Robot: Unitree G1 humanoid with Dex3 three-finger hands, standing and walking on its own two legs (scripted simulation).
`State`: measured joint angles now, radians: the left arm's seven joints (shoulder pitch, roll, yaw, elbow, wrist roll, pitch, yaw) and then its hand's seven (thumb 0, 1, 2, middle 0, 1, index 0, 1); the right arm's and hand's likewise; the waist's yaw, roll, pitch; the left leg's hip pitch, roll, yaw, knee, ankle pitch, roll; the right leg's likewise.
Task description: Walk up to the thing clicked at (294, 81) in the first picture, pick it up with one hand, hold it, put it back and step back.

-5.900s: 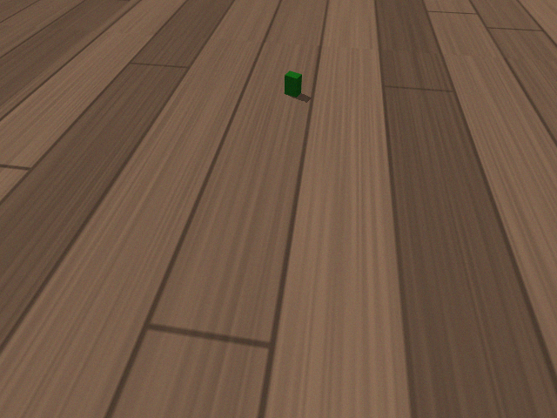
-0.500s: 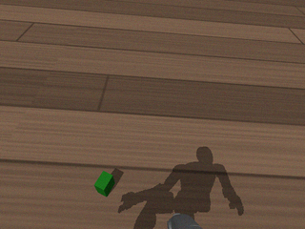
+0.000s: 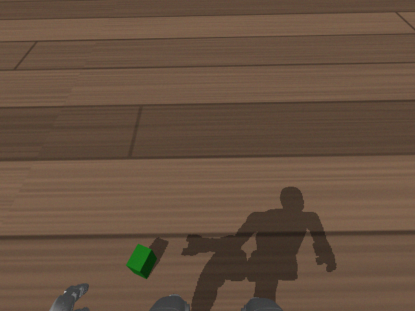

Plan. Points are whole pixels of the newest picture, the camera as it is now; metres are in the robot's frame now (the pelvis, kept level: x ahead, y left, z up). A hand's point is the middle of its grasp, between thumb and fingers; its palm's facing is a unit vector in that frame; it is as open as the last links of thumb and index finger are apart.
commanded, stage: walk up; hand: left
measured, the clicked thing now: (142, 261) +0.39 +0.31 -0.67
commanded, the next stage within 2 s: none
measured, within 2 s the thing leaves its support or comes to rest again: neither
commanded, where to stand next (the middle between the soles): +0.09 -0.01 m, yaw +2 degrees
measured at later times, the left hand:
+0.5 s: hand out of the picture +0.08 +0.24 -0.13, palm faces +0.03 -0.94 -0.33, open 7.4 cm
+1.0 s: hand out of the picture +0.09 +0.25 -0.12, palm faces +0.01 -0.95 -0.32, open 7.4 cm
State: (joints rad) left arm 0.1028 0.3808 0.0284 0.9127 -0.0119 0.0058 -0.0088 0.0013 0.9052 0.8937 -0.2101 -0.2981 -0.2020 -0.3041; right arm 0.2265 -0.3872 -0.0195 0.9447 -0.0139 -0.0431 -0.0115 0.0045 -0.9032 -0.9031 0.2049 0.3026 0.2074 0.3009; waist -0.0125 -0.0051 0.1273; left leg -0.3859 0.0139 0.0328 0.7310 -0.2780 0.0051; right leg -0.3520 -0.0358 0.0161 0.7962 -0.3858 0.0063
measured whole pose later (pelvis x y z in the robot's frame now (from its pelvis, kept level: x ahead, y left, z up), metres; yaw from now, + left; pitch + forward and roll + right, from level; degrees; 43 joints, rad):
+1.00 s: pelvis +0.01 +0.00 +0.04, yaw +2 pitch -2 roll -1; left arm 0.07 0.35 0.02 1.15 0.00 0.00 -0.02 0.00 0.91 0.89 -0.21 -0.30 -0.20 -0.30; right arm 0.07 -0.34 0.01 1.15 -0.01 -0.01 0.02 0.01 -0.90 -0.90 0.20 0.30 0.21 0.30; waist -0.01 0.00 0.07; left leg -0.23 0.02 0.00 0.36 -0.11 -0.01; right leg -0.14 -0.02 -0.01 0.37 -0.20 0.02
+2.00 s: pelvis +0.03 -0.02 +0.02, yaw +6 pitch -3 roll +1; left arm 0.25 0.42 0.06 0.93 0.00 0.00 -0.02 0.01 0.91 0.89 -0.21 -0.30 -0.20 -0.30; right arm 0.26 -0.39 -0.04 0.91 -0.02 -0.01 0.00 0.01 -0.90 -0.90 0.21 0.30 0.21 0.30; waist -0.02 -0.03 0.11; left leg -0.13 0.04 0.02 0.57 -0.38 -0.03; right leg -0.42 -0.05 0.03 0.73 -0.29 -0.01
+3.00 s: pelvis +0.00 -0.05 +0.02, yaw +3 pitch -4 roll -1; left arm 0.33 0.39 0.03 0.88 0.02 -0.09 0.01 0.00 0.91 0.89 -0.21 -0.30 -0.20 -0.30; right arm 0.32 -0.48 -0.08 0.86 -0.04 0.04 0.05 0.01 -0.91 -0.90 0.20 0.30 0.20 0.30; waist -0.01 0.12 0.07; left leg -0.49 0.01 -0.12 1.08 -0.38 0.01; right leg -0.22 0.01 -0.04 0.58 -0.30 -0.01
